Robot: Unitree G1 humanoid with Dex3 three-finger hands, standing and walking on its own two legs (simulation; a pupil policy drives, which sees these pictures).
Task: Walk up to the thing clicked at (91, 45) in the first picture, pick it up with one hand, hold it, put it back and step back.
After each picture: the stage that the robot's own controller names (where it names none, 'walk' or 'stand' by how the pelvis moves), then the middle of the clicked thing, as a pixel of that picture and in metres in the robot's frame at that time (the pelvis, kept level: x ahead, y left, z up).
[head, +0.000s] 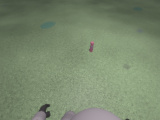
stand; (91, 47) +1.42 -0.04 -0.65
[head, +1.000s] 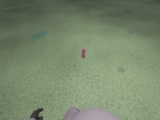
walk; (83, 53) +1.29 +0.22 -0.63
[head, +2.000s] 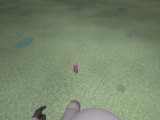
walk; (75, 68) +0.83 +0.29 -0.65
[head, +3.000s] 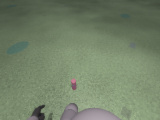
walk; (73, 84) +0.54 +0.21 -0.65
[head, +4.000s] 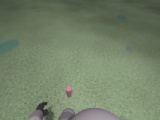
stand; (69, 92) +0.41 +0.19 -0.64
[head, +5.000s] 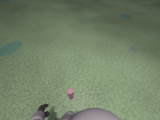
stand; (70, 94) +0.38 +0.19 -0.66
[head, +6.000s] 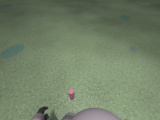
stand; (71, 94) +0.40 +0.20 -0.66
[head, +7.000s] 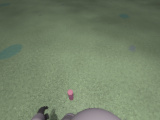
stand; (70, 95) +0.38 +0.20 -0.66
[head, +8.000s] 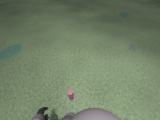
stand; (70, 95) +0.37 +0.21 -0.66
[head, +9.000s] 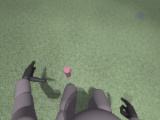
go down; (67, 72) +0.42 +0.20 -0.47
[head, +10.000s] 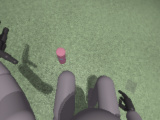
go down; (61, 57) +0.45 +0.24 -0.27
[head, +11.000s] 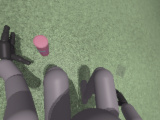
close in; (43, 48) +0.44 +0.27 -0.19
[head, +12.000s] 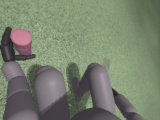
close; (23, 46) +0.43 +0.30 -0.16
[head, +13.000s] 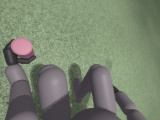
lift; (26, 51) +0.39 +0.30 -0.15
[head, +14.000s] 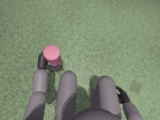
lift; (54, 60) +0.35 +0.25 -0.01
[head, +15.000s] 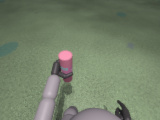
hold; (66, 68) +0.33 +0.15 +0.09
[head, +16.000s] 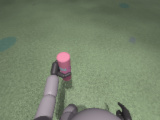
hold; (65, 68) +0.34 +0.17 +0.04
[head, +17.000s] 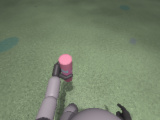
crouch; (67, 70) +0.33 +0.16 +0.04
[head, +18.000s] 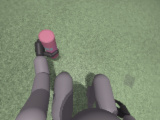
crouch; (50, 47) +0.46 +0.23 -0.05
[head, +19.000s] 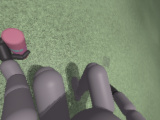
lower; (18, 47) +0.42 +0.31 -0.16
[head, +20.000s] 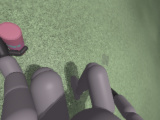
lower; (15, 43) +0.44 +0.31 -0.16
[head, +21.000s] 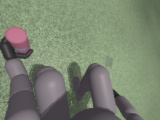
lower; (22, 46) +0.42 +0.31 -0.16
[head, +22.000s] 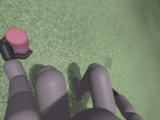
lower; (21, 47) +0.41 +0.31 -0.16
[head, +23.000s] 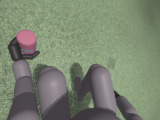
open; (28, 47) +0.42 +0.29 -0.16
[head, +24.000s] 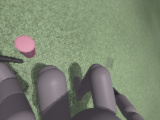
rise; (27, 49) +0.40 +0.29 -0.16
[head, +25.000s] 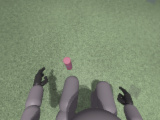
walk; (68, 64) +0.44 +0.22 -0.38
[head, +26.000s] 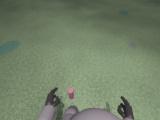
stand; (71, 93) +0.38 +0.18 -0.59
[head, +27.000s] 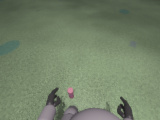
stand; (70, 93) +0.38 +0.19 -0.60
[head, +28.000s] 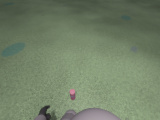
stand; (72, 94) +0.39 +0.17 -0.64
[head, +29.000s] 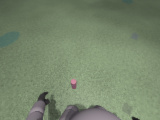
walk; (73, 84) +0.43 +0.15 -0.63
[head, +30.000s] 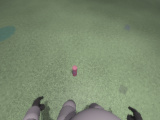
walk; (74, 71) +0.59 +0.17 -0.64
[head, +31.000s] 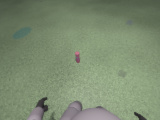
walk; (77, 57) +0.91 +0.26 -0.63
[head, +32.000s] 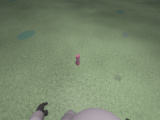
stand; (77, 60) +1.03 +0.21 -0.64
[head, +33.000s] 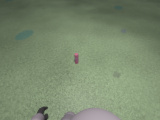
stand; (76, 58) +1.04 +0.23 -0.66
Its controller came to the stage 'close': yes
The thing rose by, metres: 0.69
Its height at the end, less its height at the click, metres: +0.00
